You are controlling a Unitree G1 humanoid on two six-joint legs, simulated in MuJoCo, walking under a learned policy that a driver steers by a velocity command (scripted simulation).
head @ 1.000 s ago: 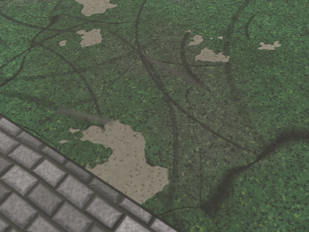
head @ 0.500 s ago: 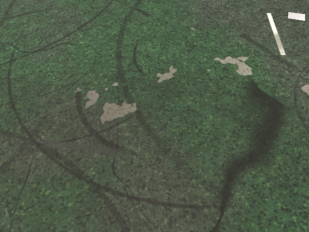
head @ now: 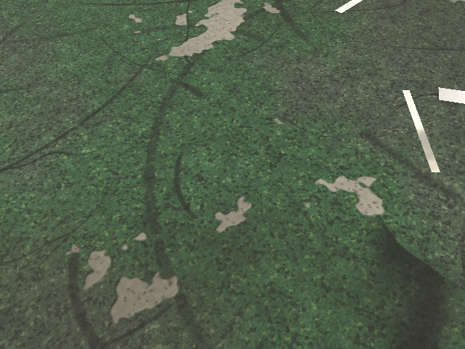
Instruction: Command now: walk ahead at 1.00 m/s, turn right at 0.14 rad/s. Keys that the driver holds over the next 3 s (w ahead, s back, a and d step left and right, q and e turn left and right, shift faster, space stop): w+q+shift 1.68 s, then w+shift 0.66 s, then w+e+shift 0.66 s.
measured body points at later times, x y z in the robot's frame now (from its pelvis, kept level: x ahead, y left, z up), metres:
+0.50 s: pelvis +0.50 +0.06 +0.00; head +0.52 +0.05 +0.45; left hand +0.66 +0.34 -0.05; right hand +0.58 -0.20 -0.13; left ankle +0.48 +0.10 -0.74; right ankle +0.65 -0.11 -0.66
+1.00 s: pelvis +0.93 +0.15 -0.01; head +0.93 +0.17 +0.44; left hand +0.69 +0.33 -0.14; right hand +1.28 +0.14 -0.06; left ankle +0.96 +0.35 -0.65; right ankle +0.92 -0.03 -0.74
